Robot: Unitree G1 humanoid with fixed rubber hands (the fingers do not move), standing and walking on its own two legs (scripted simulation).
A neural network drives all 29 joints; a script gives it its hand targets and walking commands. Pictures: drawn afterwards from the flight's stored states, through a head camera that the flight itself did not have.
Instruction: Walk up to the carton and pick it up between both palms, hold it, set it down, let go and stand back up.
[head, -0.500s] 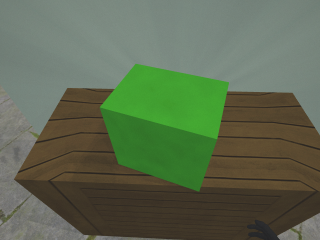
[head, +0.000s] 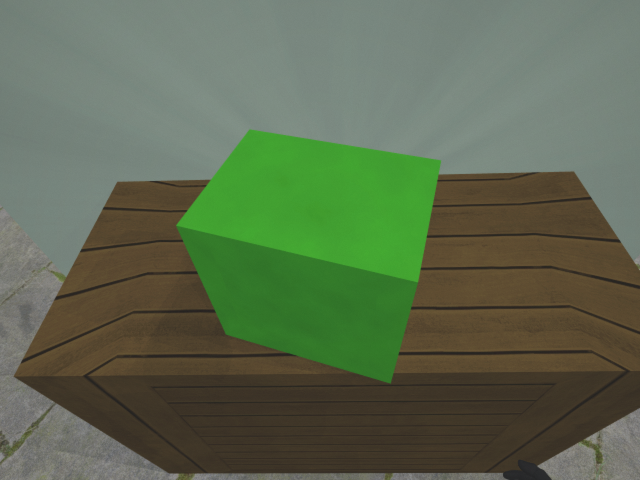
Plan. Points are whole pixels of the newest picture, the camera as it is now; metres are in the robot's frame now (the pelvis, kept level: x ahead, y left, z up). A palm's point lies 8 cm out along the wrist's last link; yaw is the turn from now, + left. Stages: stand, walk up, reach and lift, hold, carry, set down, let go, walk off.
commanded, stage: walk up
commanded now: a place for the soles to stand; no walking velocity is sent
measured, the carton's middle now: (320, 257) +0.40 +0.00 +0.05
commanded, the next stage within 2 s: reach and lift in 1.16 s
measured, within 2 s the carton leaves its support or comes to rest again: neither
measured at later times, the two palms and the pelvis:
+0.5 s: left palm out of the picture +0.14 +0.28 -0.09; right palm out of the picture +0.11 -0.26 -0.10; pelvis +0.00 +0.01 -0.01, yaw -5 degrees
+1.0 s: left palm out of the picture +0.12 +0.27 -0.09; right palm out of the picture +0.06 -0.26 -0.11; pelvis -0.01 +0.02 -0.01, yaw -6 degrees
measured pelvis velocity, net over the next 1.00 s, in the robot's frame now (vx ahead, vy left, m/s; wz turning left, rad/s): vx -0.01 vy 0.02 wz -0.11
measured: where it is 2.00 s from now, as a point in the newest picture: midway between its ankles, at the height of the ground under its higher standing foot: outside the picture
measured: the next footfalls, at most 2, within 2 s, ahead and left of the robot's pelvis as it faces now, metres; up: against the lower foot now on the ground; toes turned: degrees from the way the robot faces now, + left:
none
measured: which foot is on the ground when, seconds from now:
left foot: down 0.00-1.00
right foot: down 0.00-1.00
